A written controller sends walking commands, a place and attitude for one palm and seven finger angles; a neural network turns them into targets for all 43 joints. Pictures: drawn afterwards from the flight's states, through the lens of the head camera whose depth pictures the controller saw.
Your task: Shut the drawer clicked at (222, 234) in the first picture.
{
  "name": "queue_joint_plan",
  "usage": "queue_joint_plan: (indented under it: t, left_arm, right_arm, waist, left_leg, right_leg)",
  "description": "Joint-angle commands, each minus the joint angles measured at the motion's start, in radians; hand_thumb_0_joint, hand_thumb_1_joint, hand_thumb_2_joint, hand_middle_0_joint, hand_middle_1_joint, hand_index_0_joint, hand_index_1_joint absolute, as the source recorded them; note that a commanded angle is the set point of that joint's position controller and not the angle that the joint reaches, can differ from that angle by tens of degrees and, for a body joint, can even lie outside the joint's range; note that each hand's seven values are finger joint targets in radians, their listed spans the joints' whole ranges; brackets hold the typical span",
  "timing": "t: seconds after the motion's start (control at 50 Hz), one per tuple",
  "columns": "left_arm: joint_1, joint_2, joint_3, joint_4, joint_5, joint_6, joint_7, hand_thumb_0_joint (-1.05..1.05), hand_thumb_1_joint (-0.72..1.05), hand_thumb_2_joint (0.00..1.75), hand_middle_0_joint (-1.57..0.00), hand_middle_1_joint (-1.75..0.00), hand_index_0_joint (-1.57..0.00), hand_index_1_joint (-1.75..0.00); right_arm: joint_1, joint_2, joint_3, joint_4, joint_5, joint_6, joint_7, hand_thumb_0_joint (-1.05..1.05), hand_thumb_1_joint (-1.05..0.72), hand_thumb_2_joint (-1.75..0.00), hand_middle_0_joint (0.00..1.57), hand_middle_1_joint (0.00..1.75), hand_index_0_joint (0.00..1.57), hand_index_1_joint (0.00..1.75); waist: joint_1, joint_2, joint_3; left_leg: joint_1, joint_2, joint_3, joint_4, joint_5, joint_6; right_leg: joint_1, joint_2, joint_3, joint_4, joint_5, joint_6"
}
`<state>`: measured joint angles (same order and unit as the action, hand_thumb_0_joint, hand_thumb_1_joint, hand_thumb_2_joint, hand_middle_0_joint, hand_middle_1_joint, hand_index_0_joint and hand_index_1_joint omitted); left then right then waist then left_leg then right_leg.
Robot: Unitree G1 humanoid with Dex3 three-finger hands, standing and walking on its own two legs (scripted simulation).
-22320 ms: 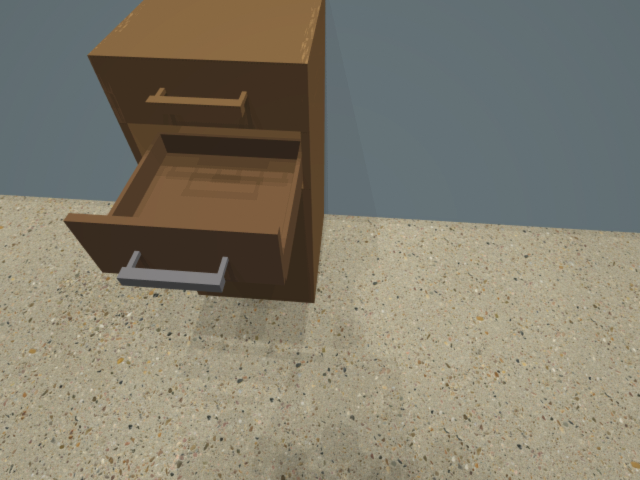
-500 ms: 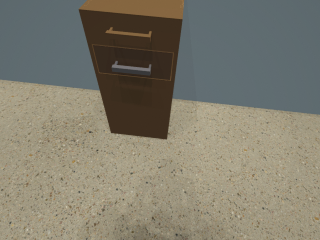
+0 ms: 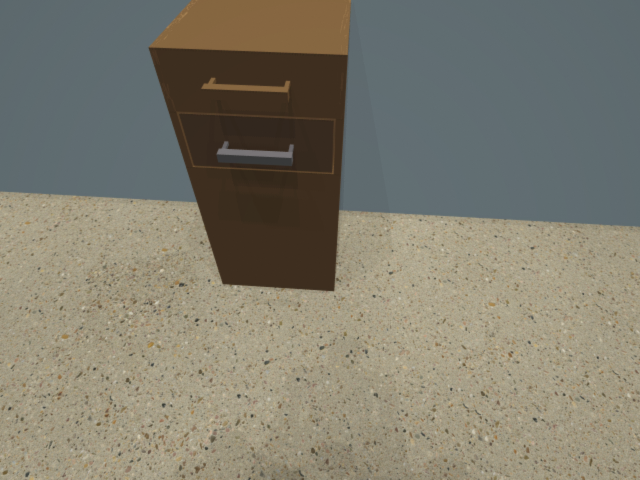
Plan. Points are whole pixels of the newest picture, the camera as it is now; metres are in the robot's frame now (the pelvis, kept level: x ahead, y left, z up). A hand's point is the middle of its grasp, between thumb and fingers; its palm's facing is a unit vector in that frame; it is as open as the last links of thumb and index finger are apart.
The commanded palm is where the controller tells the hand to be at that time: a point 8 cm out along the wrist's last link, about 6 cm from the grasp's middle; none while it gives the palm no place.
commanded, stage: let the arm hang, fingers relaxed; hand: left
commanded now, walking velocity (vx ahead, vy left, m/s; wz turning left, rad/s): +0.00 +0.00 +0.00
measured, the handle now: (256, 151) +0.88 +0.21 -0.12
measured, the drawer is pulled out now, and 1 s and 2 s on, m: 0.00 0.00 0.00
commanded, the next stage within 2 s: look to check the result in 0.12 s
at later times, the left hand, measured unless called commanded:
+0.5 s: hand out of the picture -0.01 +0.14 -0.17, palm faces +0.03 -0.98 -0.17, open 7.4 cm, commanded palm none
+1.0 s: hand out of the picture +0.00 +0.13 -0.17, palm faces +0.03 -0.98 -0.18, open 7.4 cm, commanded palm none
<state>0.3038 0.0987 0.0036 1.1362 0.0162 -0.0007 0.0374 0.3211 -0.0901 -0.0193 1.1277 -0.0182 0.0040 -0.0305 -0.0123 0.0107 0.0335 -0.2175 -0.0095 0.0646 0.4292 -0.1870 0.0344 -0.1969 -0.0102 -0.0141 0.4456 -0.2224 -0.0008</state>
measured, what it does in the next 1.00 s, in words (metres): stands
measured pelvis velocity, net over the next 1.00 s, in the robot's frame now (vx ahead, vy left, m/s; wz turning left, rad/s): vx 0.01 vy -0.02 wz -0.01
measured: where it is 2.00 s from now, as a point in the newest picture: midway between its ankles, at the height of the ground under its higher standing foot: outside the picture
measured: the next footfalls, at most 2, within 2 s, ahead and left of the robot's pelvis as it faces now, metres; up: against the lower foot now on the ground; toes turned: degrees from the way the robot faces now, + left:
none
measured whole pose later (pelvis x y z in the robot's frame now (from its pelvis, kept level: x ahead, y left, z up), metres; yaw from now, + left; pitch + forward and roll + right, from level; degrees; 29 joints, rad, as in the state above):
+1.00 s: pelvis +0.01 -0.02 +0.00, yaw +0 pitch -2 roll +0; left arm 0.30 0.11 0.01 1.14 0.01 -0.01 0.04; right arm 0.30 -0.11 -0.02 1.15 -0.02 0.00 -0.04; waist -0.01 0.01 0.05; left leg -0.18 0.02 0.06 0.41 -0.20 0.00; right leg -0.16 0.03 -0.02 0.42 -0.23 -0.03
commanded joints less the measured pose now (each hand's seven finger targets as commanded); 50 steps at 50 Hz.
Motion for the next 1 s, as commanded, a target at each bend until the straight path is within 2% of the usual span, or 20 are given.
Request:
queue_joint_plan:
  t: [0.0, 0.26, 0.32, 0.38, 0.56, 0.72, 0.84, 0.98]
  left_arm:
    - [0.096, 0.092, 0.021, -0.017, -0.003, -0.014, 0.008, 0.00, 0.90, 0.90, -0.20, -0.30, -0.20, -0.30]
    - [0.092, 0.098, 0.023, -0.017, -0.004, -0.016, 0.008, 0.00, 0.90, 0.90, -0.20, -0.30, -0.20, -0.30]
    - [0.089, 0.099, 0.021, -0.014, -0.005, -0.016, 0.008, 0.00, 0.90, 0.90, -0.20, -0.30, -0.20, -0.30]
    - [0.091, 0.102, 0.022, -0.014, -0.005, -0.018, 0.009, 0.00, 0.90, 0.90, -0.20, -0.30, -0.20, -0.30]
    - [0.087, 0.105, 0.021, -0.013, -0.005, -0.019, 0.010, 0.00, 0.90, 0.90, -0.20, -0.30, -0.20, -0.30]
    - [0.081, 0.103, 0.023, -0.013, -0.006, -0.022, 0.009, 0.00, 0.90, 0.90, -0.20, -0.30, -0.20, -0.30]
    - [0.083, 0.103, 0.023, -0.010, -0.006, -0.022, 0.009, 0.00, 0.90, 0.90, -0.20, -0.30, -0.20, -0.30]
    - [0.082, 0.106, 0.024, -0.011, -0.006, -0.023, 0.009, 0.00, 0.90, 0.90, -0.20, -0.30, -0.20, -0.30]
  right_arm:
    - [0.092, -0.078, -0.017, -0.007, 0.003, -0.011, -0.009, 0.00, -0.90, -0.90, 0.20, 0.30, 0.20, 0.30]
    - [0.095, -0.090, -0.018, -0.004, 0.005, -0.013, -0.011, 0.00, -0.90, -0.90, 0.20, 0.30, 0.20, 0.30]
    - [0.090, -0.086, -0.015, 0.000, 0.005, -0.012, -0.011, 0.00, -0.90, -0.90, 0.20, 0.30, 0.20, 0.30]
    - [0.090, -0.086, -0.016, 0.001, 0.005, -0.011, -0.010, 0.00, -0.90, -0.90, 0.20, 0.30, 0.20, 0.30]
    - [0.079, -0.091, -0.016, 0.004, 0.006, -0.009, -0.011, 0.00, -0.90, -0.90, 0.20, 0.30, 0.20, 0.30]
    - [0.073, -0.092, -0.015, 0.008, 0.005, -0.016, -0.014, 0.00, -0.90, -0.90, 0.20, 0.30, 0.20, 0.30]
    - [0.064, -0.089, -0.014, 0.011, 0.006, -0.012, -0.013, 0.00, -0.90, -0.90, 0.20, 0.30, 0.20, 0.30]
    - [0.064, -0.093, -0.014, 0.012, 0.005, -0.012, -0.013, 0.00, -0.90, -0.90, 0.20, 0.30, 0.20, 0.30]
  waist:
    - [0.006, -0.002, 0.078]
    - [0.005, -0.003, 0.052]
    - [0.003, 0.000, 0.073]
    - [0.003, -0.026, 0.059]
    - [0.003, -0.003, 0.075]
    - [0.003, -0.005, 0.043]
    - [0.005, -0.007, 0.071]
    - [0.004, -0.006, 0.068]
  left_leg:
    - [-0.002, 0.102, -0.119, -0.101, -0.053, 0.015]
    - [0.031, 0.109, -0.112, -0.088, -0.008, 0.011]
    - [0.027, 0.107, -0.105, -0.091, -0.013, 0.008]
    - [0.035, 0.104, -0.100, -0.081, 0.004, 0.006]
    - [0.041, 0.106, -0.099, -0.079, 0.014, 0.002]
    - [0.065, 0.112, -0.096, -0.079, 0.064, 0.002]
    - [0.058, 0.109, -0.091, -0.082, 0.041, -0.002]
    - [0.062, 0.110, -0.089, -0.080, 0.048, -0.004]
  right_leg:
    - [-0.087, -0.068, 0.075, -0.109, -0.036, -0.050]
    - [-0.073, -0.066, 0.081, -0.109, -0.009, -0.052]
    - [-0.081, -0.069, 0.083, -0.117, -0.014, -0.052]
    - [-0.070, -0.073, 0.088, -0.126, -0.012, -0.053]
    - [-0.080, -0.069, 0.092, -0.132, -0.008, -0.053]
    - [-0.048, -0.071, 0.090, -0.123, 0.054, -0.052]
    - [-0.062, -0.073, 0.094, -0.139, 0.032, -0.053]
    - [-0.058, -0.072, 0.095, -0.141, 0.039, -0.054]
